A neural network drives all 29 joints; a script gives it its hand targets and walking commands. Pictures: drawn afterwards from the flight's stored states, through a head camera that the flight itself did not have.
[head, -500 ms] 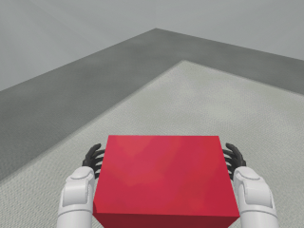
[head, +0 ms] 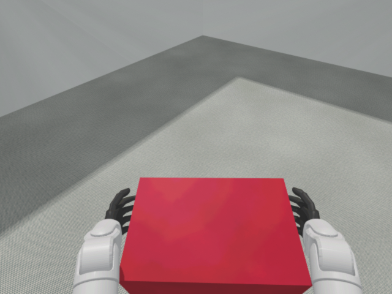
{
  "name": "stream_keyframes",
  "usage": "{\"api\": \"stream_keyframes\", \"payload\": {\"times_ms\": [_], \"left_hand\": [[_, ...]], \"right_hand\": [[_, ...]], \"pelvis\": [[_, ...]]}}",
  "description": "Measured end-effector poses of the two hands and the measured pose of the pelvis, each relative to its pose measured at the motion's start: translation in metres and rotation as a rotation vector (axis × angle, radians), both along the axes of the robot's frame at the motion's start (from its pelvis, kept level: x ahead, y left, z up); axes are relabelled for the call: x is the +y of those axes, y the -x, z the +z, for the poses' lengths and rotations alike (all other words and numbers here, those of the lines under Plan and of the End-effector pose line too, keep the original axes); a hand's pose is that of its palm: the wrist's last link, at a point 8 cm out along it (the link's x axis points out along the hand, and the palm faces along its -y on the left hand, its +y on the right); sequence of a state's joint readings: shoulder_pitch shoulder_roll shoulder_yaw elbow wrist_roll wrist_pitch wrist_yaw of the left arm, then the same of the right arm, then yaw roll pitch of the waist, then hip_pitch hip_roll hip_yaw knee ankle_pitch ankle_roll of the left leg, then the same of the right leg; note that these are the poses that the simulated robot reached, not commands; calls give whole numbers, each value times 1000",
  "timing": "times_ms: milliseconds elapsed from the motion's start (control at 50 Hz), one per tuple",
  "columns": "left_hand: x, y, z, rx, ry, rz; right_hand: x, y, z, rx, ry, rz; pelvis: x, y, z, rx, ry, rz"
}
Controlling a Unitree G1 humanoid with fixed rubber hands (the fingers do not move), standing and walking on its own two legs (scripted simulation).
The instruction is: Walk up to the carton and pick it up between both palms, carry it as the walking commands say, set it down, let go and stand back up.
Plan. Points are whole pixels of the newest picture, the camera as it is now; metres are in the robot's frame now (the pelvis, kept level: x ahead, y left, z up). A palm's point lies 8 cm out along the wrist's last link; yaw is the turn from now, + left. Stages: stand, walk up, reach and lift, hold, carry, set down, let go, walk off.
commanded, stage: hold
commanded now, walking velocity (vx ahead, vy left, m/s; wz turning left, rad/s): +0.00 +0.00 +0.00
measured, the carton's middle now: (210, 248) +0.26 +0.00 -0.04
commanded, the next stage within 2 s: carry in 0.66 s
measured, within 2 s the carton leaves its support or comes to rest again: neither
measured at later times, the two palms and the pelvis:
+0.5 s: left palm (112, 225) +0.27 +0.20 +0.04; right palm (307, 224) +0.27 -0.19 +0.04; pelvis +0.00 +0.00 +0.00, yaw +0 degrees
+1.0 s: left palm (105, 246) +0.22 +0.20 +0.04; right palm (315, 246) +0.22 -0.19 +0.05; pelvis -0.05 +0.01 -0.03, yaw +0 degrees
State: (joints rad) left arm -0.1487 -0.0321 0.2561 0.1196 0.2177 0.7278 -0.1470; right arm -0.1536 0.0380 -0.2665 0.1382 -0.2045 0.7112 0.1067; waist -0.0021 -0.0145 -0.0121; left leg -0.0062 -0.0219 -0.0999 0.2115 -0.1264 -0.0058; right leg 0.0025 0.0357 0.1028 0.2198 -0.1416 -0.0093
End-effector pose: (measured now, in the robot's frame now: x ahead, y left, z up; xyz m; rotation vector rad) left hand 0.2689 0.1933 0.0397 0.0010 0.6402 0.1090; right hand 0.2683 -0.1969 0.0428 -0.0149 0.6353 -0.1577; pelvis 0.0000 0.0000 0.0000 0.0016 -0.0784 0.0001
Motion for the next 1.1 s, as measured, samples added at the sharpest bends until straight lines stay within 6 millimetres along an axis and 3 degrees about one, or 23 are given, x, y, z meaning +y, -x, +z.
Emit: {"api": "stream_keyframes", "payload": {"times_ms": [640,800,920,1100], "left_hand": [[3,1,-1,1,6,7],[2,-1,4,-56,1,11],[4,20,5,-47,12,24],[5,82,2,21,54,46]], "right_hand": [[3,-1,-1,1,3,3],[3,-2,4,-57,9,4],[5,19,4,-49,-10,-6],[6,81,4,18,-47,-42]], "pelvis": [[4,2,0,-1,-2,-2],[5,14,-15,88,6,1],[6,34,-27,111,8,-4],[10,72,-35,114,9,-8]]}}
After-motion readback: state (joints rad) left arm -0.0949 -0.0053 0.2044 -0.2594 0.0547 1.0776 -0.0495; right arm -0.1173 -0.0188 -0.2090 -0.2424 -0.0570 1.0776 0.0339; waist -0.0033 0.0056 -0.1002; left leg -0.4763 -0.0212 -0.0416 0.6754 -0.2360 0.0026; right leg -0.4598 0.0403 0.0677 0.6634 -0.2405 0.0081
